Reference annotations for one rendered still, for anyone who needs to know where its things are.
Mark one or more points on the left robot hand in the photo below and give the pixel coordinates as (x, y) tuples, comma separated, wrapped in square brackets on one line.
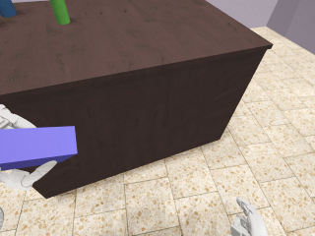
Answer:
[(20, 179)]

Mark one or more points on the table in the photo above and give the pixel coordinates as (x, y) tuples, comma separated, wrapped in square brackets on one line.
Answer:
[(141, 80)]

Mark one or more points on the sponge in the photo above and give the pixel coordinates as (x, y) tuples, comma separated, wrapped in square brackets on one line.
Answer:
[(27, 147)]

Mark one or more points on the right robot hand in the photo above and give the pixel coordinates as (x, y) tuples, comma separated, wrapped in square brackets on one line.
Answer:
[(253, 225)]

